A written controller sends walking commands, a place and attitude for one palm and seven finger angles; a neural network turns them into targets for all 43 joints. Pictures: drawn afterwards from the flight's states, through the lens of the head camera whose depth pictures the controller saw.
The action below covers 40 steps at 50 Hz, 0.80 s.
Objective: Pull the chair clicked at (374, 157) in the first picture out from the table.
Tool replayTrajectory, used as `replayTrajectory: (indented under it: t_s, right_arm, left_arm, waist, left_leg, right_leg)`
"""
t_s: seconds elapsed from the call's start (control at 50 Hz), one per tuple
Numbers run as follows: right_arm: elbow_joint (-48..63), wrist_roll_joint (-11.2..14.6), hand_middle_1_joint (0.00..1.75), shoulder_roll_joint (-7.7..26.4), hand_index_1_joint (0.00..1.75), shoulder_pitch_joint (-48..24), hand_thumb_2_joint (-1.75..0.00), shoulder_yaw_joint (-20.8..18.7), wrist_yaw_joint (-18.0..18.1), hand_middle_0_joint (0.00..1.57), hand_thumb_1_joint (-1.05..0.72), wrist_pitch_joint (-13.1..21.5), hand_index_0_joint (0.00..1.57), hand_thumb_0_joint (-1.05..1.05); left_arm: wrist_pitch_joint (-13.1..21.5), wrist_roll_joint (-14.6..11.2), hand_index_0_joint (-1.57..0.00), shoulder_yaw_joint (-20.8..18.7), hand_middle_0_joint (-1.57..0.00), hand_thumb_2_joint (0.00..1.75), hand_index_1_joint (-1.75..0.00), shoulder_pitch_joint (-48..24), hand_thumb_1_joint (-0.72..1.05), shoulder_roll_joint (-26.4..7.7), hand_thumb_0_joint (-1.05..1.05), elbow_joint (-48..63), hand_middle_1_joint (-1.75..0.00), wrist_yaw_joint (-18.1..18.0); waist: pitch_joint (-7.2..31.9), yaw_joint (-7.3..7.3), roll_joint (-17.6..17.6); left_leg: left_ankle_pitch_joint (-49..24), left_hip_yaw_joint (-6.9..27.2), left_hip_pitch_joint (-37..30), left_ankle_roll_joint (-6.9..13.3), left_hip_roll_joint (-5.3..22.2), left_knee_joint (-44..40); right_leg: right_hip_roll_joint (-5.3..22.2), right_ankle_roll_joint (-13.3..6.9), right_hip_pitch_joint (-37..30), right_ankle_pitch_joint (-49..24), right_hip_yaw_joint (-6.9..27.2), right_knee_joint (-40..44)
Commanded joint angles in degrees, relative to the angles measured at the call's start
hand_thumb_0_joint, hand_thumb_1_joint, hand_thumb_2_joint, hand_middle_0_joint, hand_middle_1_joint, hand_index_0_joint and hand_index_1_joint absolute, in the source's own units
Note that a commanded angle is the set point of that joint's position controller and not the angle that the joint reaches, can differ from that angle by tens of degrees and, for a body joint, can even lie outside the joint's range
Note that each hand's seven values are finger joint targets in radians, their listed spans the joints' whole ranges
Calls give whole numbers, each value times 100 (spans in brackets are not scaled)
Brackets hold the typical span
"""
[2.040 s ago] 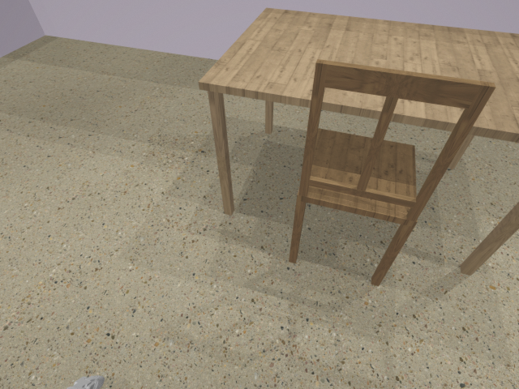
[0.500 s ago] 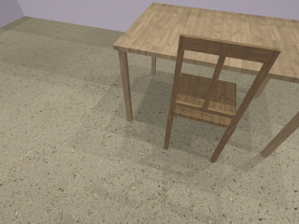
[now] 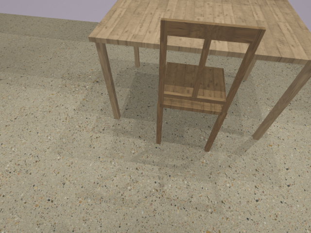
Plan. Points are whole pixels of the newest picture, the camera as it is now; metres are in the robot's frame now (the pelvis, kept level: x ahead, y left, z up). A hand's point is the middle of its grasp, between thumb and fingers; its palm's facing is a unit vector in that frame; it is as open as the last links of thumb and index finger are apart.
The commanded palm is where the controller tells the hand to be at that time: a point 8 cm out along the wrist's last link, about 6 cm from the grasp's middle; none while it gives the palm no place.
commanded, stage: turn to face it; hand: left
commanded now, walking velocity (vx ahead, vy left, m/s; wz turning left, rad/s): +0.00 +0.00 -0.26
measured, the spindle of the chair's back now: (200, 71) +0.79 -0.17 -0.07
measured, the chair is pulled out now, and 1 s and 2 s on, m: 0.00 0.00 0.00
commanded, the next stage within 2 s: take the last steps up to it in 0.06 s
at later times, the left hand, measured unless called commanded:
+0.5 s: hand out of the picture +0.03 +0.19 -0.17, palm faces -0.03 -0.99 -0.16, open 7.4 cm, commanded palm none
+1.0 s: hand (136, 172) +0.34 +0.09 -0.18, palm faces -0.25 -0.96 -0.14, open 7.4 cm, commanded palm none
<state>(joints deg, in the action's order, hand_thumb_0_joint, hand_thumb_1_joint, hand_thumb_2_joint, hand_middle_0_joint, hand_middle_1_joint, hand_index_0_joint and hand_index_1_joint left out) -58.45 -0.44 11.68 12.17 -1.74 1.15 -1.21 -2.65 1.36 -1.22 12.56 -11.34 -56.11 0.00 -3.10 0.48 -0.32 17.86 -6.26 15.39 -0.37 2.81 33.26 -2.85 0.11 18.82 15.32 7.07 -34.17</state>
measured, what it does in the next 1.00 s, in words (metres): walks ahead: left foot, then right foot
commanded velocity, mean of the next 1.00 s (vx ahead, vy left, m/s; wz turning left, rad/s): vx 0.25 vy -0.08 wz -0.10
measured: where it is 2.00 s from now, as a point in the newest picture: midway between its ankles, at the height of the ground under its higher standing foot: (174, 224)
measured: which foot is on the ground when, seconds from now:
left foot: down 0.00-0.18, up 0.20-0.50, down 0.52-1.00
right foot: down 0.00-0.52, up 0.54-0.98, down 1.00-1.00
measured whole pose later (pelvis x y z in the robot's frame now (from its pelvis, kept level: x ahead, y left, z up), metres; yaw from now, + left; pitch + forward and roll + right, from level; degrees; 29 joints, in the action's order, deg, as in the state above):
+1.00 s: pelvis +0.19 -0.05 -0.01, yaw -11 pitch +0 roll +0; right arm -69.0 -1.1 4.4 32.3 -1.1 1.6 2.7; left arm 2.0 1.5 -3.7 5.2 -10.4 -57.9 2.0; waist -4.9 4.5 -1.8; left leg 28.1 -7.2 -1.0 -2.5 6.1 30.5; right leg 2.8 -4.2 25.2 8.0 -6.9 -32.3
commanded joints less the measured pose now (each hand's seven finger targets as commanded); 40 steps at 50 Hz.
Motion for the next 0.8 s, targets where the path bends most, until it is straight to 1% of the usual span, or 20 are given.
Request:
replayTrajectory:
  t_s: [0.0,0.06,0.08,0.12,0.14,0.16,0.18,0.2,0.26,0.38,0.42,0.46,0.48,0.5,0.52,0.54,0.58,0.64,0.68,0.78]
  right_arm:
    - [369,-35,30,895,30,76,-90,-286,56,20,-90,143,20,0]
    - [426,-41,30,1057,30,-101,-90,-355,59,20,-90,182,20,0]
    - [468,-56,30,1026,30,-221,-90,-368,58,20,-90,183,20,0]
    - [456,-89,30,957,30,-276,-90,-353,71,20,-90,153,20,0]
    - [429,-73,30,829,30,-188,-90,-334,67,20,-90,123,20,0]
    - [496,-23,30,465,30,2,-90,-270,44,20,-90,105,20,0]
    - [606,-26,30,382,30,-264,-90,-206,35,20,-90,62,20,0]
    - [588,-58,30,448,30,-311,-90,-211,17,20,-90,58,20,0]
    - [440,-122,30,501,30,-123,-90,-230,-69,20,-90,162,20,0]
    - [553,-82,30,273,30,-264,-90,-193,-112,20,-90,269,20,0]
    - [493,-71,30,226,30,-49,-90,-180,-83,20,-90,331,20,0]
    - [234,-60,30,249,30,662,-90,-174,-21,20,-90,410,20,0]
    - [62,-69,30,592,30,1119,-90,-249,45,20,-90,450,20,0]
    - [-14,-161,30,1261,30,1688,-90,-407,73,20,-90,458,20,0]
    - [26,-147,30,1368,30,1680,-90,-403,103,20,-90,427,20,0]
    - [21,-148,30,1159,30,1540,-90,-329,108,20,-90,441,20,0]
    - [61,-109,30,616,30,1040,-90,-168,114,20,-90,526,20,0]
    - [-118,-60,30,315,30,1350,-90,-65,161,20,-90,645,20,0]
    - [-255,-61,30,315,30,1601,-90,-57,176,20,-90,660,20,0]
    - [-534,-107,30,281,30,1979,-90,-54,174,20,-90,627,20,0]
  left_arm:
    - [96,1,-20,-263,-20,90,-30,9,90,-877,0,541,-30,-69]
    - [66,9,-20,-280,-20,90,-30,238,90,-598,0,493,-30,-37]
    - [54,10,-20,-296,-20,90,-30,353,90,-527,0,471,-30,-32]
    - [113,7,-20,-298,-20,90,-30,649,90,-418,0,373,-30,-24]
    - [177,39,-20,-314,-20,90,-30,867,90,-544,0,274,-30,-45]
    - [265,107,-20,-388,-20,90,-30,1010,90,-985,0,237,-30,-96]
    - [268,17,-20,-363,-20,90,-30,1247,90,-1111,0,204,-30,-115]
    - [277,22,-20,-383,-20,90,-30,1101,90,-1075,0,216,-30,-125]
    - [338,25,-20,-362,-20,90,-30,581,90,-814,0,305,-30,-124]
    - [419,41,-20,-383,-20,90,-30,962,90,-834,0,99,-30,-49]
    - [410,23,-20,-382,-20,90,-30,939,90,-790,0,51,-30,-34]
    - [373,-17,-20,-381,-20,90,-30,728,90,-686,0,61,-30,-16]
    - [369,-33,-20,-346,-20,90,-30,749,90,-436,0,102,-30,26]
    - [378,-44,-20,-306,-20,90,-30,750,90,-141,0,215,-30,92]
    - [405,60,-20,-381,-20,90,-30,307,90,-445,0,441,-30,112]
    - [396,115,-20,-401,-20,90,-30,144,90,-521,0,403,-30,120]
    - [386,119,-20,-413,-20,90,-30,400,90,-366,0,119,-30,203]
    - [332,70,-20,-359,-20,90,-30,573,90,-135,0,-76,-30,234]
    - [296,66,-20,-321,-20,90,-30,382,90,-81,0,-35,-30,235]
    - [312,26,-20,-205,-20,90,-30,-576,90,45,0,185,-30,269]
  waist:
    - [303,11,287]
    - [315,-146,1032]
    - [298,-208,1098]
    - [302,-342,711]
    - [280,-401,1]
    - [389,-312,-1577]
    - [361,-471,-1517]
    - [271,-384,-1446]
    - [173,-90,-633]
    - [101,-217,-755]
    - [141,-127,-772]
    - [190,179,-548]
    - [254,355,388]
    - [190,555,1948]
    - [-188,541,1294]
    - [-340,426,985]
    - [-680,76,586]
    - [-462,-5,685]
    - [-423,30,717]
    - [-638,234,774]
  left_leg:
    - [176,871,-387,274,762,-890]
    - [-61,1349,144,775,1583,-1558]
    - [-406,1233,157,906,1694,-1500]
    - [-1232,717,179,730,1484,-666]
    - [-1017,349,473,408,1009,194]
    - [647,-288,1346,-61,166,1566]
    - [1713,291,1562,-114,-56,2291]
    - [1485,626,1804,-73,-5,2760]
    - [646,565,1688,-68,180,2845]
    - [581,255,987,-9,23,1217]
    - [382,164,354,36,-85,448]
    - [-85,115,-1095,45,-118,-704]
    - [689,1014,-2018,216,517,-1302]
    - [2000,3214,-2241,720,2096,-2304]
    - [2331,3846,-1642,1100,2678,-2707]
    - [2327,3730,-1188,1126,2519,-2737]
    - [910,2305,-832,805,1803,-2636]
    - [-1671,994,-1056,621,1290,-2274]
    - [-2518,752,-1253,686,1291,-2129]
    - [-3005,451,-1443,754,1260,-2096]
  right_leg:
    - [328,-201,587,-503,378,209]
    - [90,-3,212,370,-449,-1285]
    - [218,36,196,790,-629,-1496]
    - [379,1,-268,497,-669,-532]
    - [511,-96,-673,-681,-285,400]
    - [1625,-526,-1122,-1318,1613,1279]
    - [2142,-1077,-881,-887,2389,1946]
    - [1967,-1217,-859,224,2569,2205]
    - [1516,-1228,-681,1068,1777,2150]
    - [1304,-1269,-638,891,1304,2229]
    - [1185,-1172,-431,769,1147,2061]
    - [822,-881,417,1174,736,1448]
    - [488,-638,1282,1245,427,477]
    - [-142,-297,2262,1551,-524,-1317]
    - [237,-249,2597,1411,-402,-2153]
    - [410,-236,2572,1059,-278,-2732]
    - [631,-117,2425,135,-365,-3022]
    - [622,21,2204,-435,-621,-3061]
    - [694,53,2372,-540,-738,-2980]
    - [801,25,2215,-734,-1197,-1401]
